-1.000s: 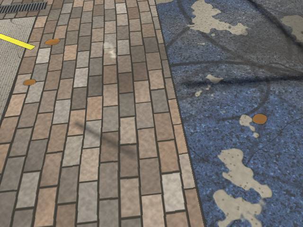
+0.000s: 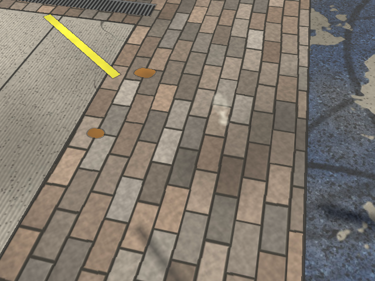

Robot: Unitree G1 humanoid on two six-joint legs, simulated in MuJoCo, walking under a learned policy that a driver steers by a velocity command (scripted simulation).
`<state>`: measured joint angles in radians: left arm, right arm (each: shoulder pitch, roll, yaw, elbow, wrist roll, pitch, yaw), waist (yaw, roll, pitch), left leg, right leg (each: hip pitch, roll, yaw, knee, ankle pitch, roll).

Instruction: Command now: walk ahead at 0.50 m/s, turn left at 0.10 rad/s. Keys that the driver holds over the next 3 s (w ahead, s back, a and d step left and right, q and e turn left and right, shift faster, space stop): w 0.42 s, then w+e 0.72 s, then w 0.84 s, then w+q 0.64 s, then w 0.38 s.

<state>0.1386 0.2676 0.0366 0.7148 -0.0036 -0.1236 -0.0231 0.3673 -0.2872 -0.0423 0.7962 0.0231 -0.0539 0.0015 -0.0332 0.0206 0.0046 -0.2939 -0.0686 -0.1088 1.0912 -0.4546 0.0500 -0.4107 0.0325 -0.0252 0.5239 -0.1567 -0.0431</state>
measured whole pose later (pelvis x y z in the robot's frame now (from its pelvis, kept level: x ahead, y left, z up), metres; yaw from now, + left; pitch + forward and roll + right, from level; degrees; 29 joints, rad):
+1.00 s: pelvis +0.54 +0.00 -0.01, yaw -15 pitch +2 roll +1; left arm 0.08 0.26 0.06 0.65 -0.02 -0.04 -0.05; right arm 0.33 -0.29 -0.07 0.87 0.01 -0.04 -0.02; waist -0.04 -0.01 0.05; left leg 0.02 0.07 0.25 0.63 -0.47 -0.01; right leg -0.51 0.02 -0.06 0.61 -0.12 -0.11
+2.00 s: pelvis +1.06 -0.17 +0.00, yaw -26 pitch +3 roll +1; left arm 0.03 0.24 0.03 0.64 -0.01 -0.09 -0.04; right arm 0.41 -0.29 -0.05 0.89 0.02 -0.05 0.00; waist -0.10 -0.02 0.01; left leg 0.06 -0.02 0.01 0.30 -0.41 0.01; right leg -0.51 -0.02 -0.01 0.48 -0.03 -0.05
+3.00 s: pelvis +1.58 -0.31 +0.01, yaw -3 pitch +2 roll +1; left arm 0.07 0.27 0.04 0.76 -0.01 -0.09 -0.03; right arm 0.34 -0.27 -0.06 0.80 0.01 -0.06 0.00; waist -0.07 -0.05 0.02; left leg 0.00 -0.08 -0.07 0.28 -0.31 0.06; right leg -0.60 -0.07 0.03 0.54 0.07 0.01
